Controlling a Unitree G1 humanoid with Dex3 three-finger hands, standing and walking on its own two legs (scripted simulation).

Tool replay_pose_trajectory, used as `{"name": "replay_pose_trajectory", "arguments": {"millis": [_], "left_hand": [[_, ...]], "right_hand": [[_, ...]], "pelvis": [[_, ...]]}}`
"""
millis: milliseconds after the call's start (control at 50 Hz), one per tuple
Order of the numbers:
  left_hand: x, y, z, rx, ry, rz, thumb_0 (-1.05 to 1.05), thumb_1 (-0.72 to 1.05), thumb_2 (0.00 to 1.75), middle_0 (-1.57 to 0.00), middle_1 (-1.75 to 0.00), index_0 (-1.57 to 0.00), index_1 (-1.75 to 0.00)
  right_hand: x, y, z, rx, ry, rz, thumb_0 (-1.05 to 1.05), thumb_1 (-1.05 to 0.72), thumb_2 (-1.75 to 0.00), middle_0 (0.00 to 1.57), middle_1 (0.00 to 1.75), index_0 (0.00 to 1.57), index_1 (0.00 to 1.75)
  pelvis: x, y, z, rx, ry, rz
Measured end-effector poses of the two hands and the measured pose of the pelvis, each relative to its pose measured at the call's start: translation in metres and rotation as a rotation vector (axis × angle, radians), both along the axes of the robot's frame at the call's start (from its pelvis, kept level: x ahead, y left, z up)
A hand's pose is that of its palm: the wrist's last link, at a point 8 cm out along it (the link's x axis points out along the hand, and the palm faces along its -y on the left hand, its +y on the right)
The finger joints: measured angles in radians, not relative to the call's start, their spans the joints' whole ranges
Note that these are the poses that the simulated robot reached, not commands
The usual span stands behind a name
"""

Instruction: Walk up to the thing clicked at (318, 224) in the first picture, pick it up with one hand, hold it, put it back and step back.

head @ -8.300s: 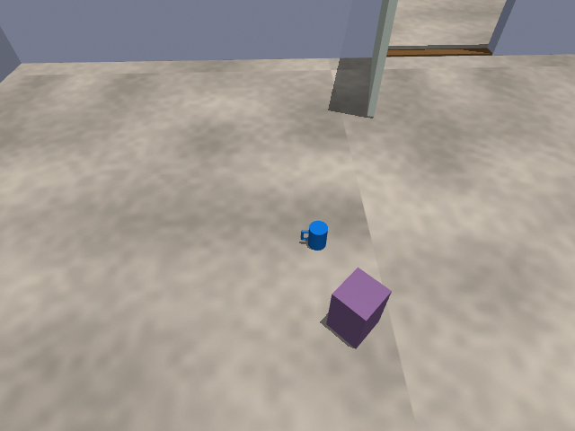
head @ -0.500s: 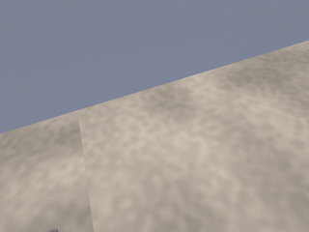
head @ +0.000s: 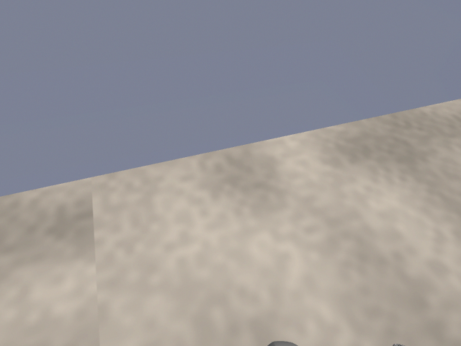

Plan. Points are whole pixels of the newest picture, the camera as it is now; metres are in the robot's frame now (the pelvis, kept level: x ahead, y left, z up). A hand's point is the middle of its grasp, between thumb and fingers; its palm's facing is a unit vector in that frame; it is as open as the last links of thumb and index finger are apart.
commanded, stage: walk up
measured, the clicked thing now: out of the picture -0.68 -0.97 -0.71
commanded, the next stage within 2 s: none
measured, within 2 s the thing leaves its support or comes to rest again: neither
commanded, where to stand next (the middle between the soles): +0.38 -0.03 m, yaw +0 degrees
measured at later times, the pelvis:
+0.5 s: pelvis +0.20 -0.05 +0.01, yaw -19 degrees
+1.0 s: pelvis +0.39 +0.05 +0.00, yaw -43 degrees
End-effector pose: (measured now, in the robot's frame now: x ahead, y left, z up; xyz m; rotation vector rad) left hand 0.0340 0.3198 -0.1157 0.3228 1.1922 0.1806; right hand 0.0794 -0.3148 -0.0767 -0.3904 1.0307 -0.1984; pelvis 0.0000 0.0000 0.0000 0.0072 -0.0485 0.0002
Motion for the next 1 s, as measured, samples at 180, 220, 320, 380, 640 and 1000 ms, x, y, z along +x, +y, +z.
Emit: {"name": "replay_pose_trajectory", "arguments": {"millis": [180,220,320,380,640,1000], "left_hand": [[0.101,-0.023,0.023,0.024,0.03,-0.098,0.01,0.9,0.9,-0.21,-0.3,-0.2,-0.3],[0.128,-0.03,0.027,0.055,0.031,-0.125,0.01,0.9,0.9,-0.21,-0.3,-0.2,-0.3],[0.191,-0.048,0.034,0.143,-0.044,-0.159,0.01,0.9,0.9,-0.21,-0.3,-0.2,-0.3],[0.214,-0.061,0.047,0.152,-0.043,-0.177,0.01,0.9,0.9,-0.21,-0.3,-0.2,-0.3],[0.364,-0.058,0.056,0.186,0.016,-0.363,0.01,0.9,0.9,-0.21,-0.3,-0.2,-0.3],[0.624,-0.079,0.001,0.056,-0.014,-0.76,0.01,0.91,0.9,-0.2,-0.29,-0.2,-0.3]], "right_hand": [[0.028,-0.028,-0.02,0.071,0.038,-0.121,0.01,-0.9,-0.9,0.21,0.3,0.21,0.3],[0.041,-0.039,-0.031,0.095,0.031,-0.156,0.01,-0.9,-0.9,0.21,0.3,0.21,0.3],[0.082,-0.063,-0.061,0.133,0.061,-0.202,0.01,-0.9,-0.9,0.21,0.3,0.2,0.3],[0.113,-0.064,-0.056,0.158,0.034,-0.206,0.01,-0.91,-0.9,0.2,0.3,0.2,0.29],[0.183,-0.062,-0.032,0.133,0.004,-0.382,0.01,-0.91,-0.9,0.2,0.3,0.2,0.29],[0.232,0.052,-0.005,0.04,-0.072,-0.703,0.01,-0.9,-0.9,0.21,0.3,0.2,0.3]], "pelvis": [[0.071,-0.018,0.004,0.024,-0.004,-0.089],[0.09,-0.028,-0.001,0.031,-0.002,-0.118],[0.132,-0.052,-0.016,0.016,0.003,-0.185],[0.153,-0.056,-0.005,0.022,0.006,-0.23],[0.272,-0.035,0.008,-0.01,0.031,-0.424],[0.385,0.053,-0.001,-0.043,0.032,-0.757]]}}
